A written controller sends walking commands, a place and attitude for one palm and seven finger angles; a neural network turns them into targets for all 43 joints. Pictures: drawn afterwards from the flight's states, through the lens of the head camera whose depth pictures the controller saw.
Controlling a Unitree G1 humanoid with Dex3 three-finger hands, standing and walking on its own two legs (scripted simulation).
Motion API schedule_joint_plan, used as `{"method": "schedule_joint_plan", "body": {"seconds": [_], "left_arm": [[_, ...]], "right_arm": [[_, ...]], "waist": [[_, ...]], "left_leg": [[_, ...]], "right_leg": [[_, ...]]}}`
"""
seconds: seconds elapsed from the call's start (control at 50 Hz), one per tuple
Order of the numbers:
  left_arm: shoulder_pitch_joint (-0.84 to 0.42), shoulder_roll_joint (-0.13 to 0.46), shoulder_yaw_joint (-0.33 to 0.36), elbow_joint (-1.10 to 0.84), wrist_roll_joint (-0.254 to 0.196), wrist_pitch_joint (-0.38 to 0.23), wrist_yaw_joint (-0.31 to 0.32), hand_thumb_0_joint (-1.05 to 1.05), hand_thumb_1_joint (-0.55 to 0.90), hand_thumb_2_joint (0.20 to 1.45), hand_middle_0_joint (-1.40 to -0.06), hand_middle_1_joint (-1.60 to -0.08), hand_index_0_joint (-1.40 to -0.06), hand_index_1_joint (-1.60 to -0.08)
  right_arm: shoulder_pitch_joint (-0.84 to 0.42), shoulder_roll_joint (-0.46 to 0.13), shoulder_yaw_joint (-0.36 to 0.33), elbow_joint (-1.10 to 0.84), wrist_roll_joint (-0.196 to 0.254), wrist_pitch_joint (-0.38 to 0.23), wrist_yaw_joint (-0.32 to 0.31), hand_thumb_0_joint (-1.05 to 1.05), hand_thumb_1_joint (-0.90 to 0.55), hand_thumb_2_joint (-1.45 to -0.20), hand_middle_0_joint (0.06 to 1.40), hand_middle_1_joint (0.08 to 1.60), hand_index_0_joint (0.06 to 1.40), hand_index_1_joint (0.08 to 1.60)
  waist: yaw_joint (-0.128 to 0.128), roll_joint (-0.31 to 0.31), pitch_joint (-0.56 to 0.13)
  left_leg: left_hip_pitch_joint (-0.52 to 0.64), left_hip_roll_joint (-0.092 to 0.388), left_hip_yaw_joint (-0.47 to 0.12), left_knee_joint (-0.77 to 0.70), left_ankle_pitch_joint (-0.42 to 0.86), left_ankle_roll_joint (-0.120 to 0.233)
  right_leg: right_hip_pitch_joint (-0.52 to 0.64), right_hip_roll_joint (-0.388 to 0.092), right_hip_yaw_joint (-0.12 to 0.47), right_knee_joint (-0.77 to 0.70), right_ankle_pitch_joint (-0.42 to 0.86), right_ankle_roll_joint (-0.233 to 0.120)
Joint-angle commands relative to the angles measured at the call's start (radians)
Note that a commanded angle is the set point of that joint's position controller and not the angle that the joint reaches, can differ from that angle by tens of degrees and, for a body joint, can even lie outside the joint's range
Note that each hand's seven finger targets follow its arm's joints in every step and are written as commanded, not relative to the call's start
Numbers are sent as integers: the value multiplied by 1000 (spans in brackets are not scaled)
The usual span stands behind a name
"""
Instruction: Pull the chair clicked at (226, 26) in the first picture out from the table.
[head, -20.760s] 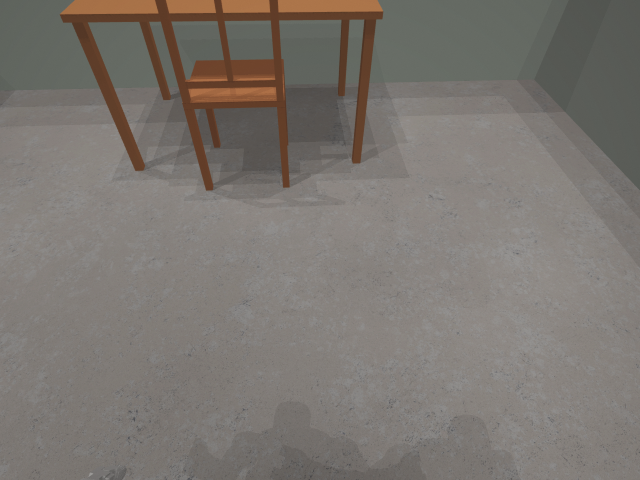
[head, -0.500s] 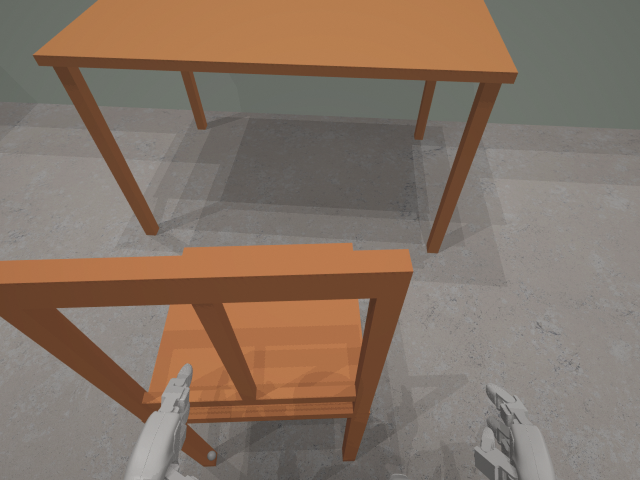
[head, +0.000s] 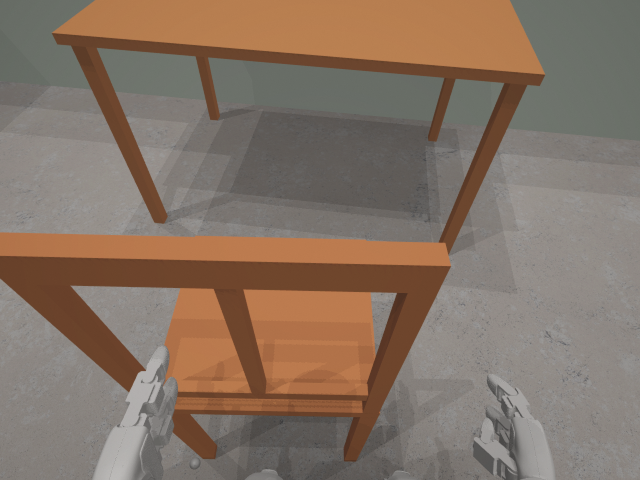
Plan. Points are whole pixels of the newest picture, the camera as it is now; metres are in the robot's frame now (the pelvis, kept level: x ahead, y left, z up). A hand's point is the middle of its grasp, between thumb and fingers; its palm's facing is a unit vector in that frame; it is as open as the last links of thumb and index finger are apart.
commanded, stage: draw the hand back to the body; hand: left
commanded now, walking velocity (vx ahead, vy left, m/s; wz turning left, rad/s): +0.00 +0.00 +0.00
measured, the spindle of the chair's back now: (246, 346) +0.28 +0.12 +0.00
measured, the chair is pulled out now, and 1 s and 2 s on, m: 0.58 0.58 0.58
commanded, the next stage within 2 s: step back with the hand held close in 1.40 s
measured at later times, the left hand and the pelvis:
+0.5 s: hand (104, 427) +0.16 +0.20 +0.12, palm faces +0.20 -0.91 -0.37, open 16.3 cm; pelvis +0.00 -0.01 +0.04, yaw -1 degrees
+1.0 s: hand (3, 324) +0.20 +0.24 +0.23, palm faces +0.49 -0.75 -0.45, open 9.4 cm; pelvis +0.02 -0.02 +0.07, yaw +0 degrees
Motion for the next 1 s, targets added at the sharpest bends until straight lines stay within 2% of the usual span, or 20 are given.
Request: {"method": "schedule_joint_plan", "body": {"seconds": [0.0,0.04,0.12,0.2,0.3,0.32,0.34,0.36,0.42,0.48,0.52,0.58,0.68,0.72,0.74,0.82,0.86,0.92,0.94,0.98], "left_arm": [[24,73,82,-196,-27,-240,-64,0,-550,200,0,0,0,0],[30,99,111,-180,-39,-290,-113,0,-550,200,0,0,0,0],[99,142,210,-203,-89,-203,-147,0,-550,200,0,0,0,0],[11,160,244,-295,-132,-165,-128,0,-550,200,0,0,0,0],[-42,173,262,-264,-142,-166,-144,0,-369,287,-25,-37,-25,-37],[27,383,374,-242,31,-37,23,0,-332,305,-30,-45,-30,-45],[27,240,271,-333,45,12,77,0,-296,322,-35,-53,-35,-53],[34,220,262,-300,60,54,117,0,-260,340,-40,-60,-40,-60],[-19,248,279,-301,79,108,177,0,-151,393,-55,-82,-55,-82],[-84,263,286,-309,91,114,206,0,-43,445,-70,-105,-70,-105],[-136,292,319,-285,96,116,219,0,30,480,-80,-120,-80,-120],[-169,285,339,-251,98,102,223,0,139,533,-95,-142,-95,-142],[-262,338,402,-301,98,78,226,0,320,620,-120,-180,-120,-180],[-304,373,441,-305,98,74,234,0,393,655,-130,-195,-130,-195],[-305,367,446,-306,94,73,234,0,429,673,-135,-202,-135,-202],[-385,404,489,-341,95,62,240,0,574,743,-155,-233,-155,-233],[-405,387,484,-339,93,56,238,0,646,777,-165,-247,-165,-247],[-430,408,531,-284,91,53,237,0,755,830,-180,-270,-180,-270],[-426,378,520,-253,88,51,233,0,791,848,-185,-278,-185,-278],[-420,369,536,-202,82,44,224,0,864,882,-195,-293,-195,-293]], "right_arm": [[-98,-101,-61,-129,10,-62,22,0,-900,-900,200,300,200,300],[-115,-99,-64,-126,12,-56,37,0,-900,-900,200,300,200,300],[-154,-97,-64,-164,34,-24,28,0,-900,-900,200,300,200,300],[-130,-95,-51,-158,39,-31,1,0,-900,-900,200,300,200,300],[-113,-107,-37,-125,40,-70,-10,0,-900,-900,200,300,200,300],[-105,-98,-41,-144,18,-31,-36,0,-900,-900,200,300,200,300],[-91,-84,-17,-173,13,-19,-42,0,-900,-900,200,300,200,300],[-96,-82,-19,-156,12,-1,-47,0,-900,-900,200,300,200,300],[-112,-93,-9,-142,4,24,-57,0,-900,-900,200,300,200,300],[-120,-102,0,-126,-3,13,-58,0,-900,-900,200,300,200,300],[-133,-107,2,-106,-1,4,-60,0,-900,-900,200,300,200,300],[-136,-110,3,-80,-6,-13,-55,0,-900,-900,200,300,200,300],[-154,-115,4,-47,-13,-45,-43,0,-900,-900,200,300,200,300],[-153,-119,3,-25,-17,-59,-42,0,-900,-900,200,300,200,300],[-159,-120,3,-21,-19,-65,-41,0,-900,-900,200,300,200,300],[-160,-126,3,7,-22,-95,-31,0,-900,-900,200,300,200,300],[-168,-128,3,14,-23,-102,-26,0,-900,-900,200,300,200,300],[-174,-130,-3,36,-23,-105,-21,0,-900,-900,200,300,200,300],[-178,-126,-1,38,-24,-99,-18,0,-900,-900,200,300,200,300],[-185,-128,-9,43,-24,-83,-10,0,-900,-900,200,300,200,300]], "waist": [[-9,1,-77],[-4,5,-94],[22,28,-130],[0,-10,-90],[-16,-8,-37],[78,58,-78],[30,77,-27],[31,81,15],[29,26,52],[28,39,89],[31,28,128],[34,5,147],[41,62,130],[42,62,129],[42,56,127],[46,86,100],[44,73,107],[50,52,111],[48,49,145],[52,-3,152]], "left_leg": [[27,-8,17,-144,325,5],[13,-5,20,-135,322,7],[61,-4,26,-194,292,12],[96,-1,17,-226,280,16],[148,4,8,-274,264,15],[184,37,13,-346,257,1],[208,26,23,-370,256,-1],[223,32,23,-382,269,-2],[273,34,21,-424,298,4],[341,32,23,-479,295,5],[373,31,23,-508,300,6],[436,32,25,-553,325,9],[521,27,36,-603,399,9],[542,27,35,-619,424,9],[559,27,39,-627,436,10],[608,26,42,-646,490,9],[636,29,45,-657,504,10],[641,29,46,-669,514,11],[640,30,53,-674,517,11],[641,36,56,-685,522,14]], "right_leg": [[71,42,-21,-95,200,-38],[90,38,-9,-89,205,-41],[187,38,-5,-145,182,-40],[197,42,-11,-197,166,-30],[204,46,-17,-253,140,-28],[317,18,41,-304,127,-59],[333,9,21,-320,150,-52],[345,10,11,-328,166,-53],[402,14,4,-382,201,-52],[444,9,5,-434,206,-47],[467,11,11,-482,207,-49],[501,9,10,-514,243,-46],[577,6,22,-558,331,-45],[604,6,23,-576,359,-48],[612,6,26,-581,376,-45],[655,4,26,-595,434,-45],[652,4,26,-598,448,-42],[672,5,31,-614,457,-40],[664,5,31,-617,467,-38],[672,7,29,-621,476,-34]]}}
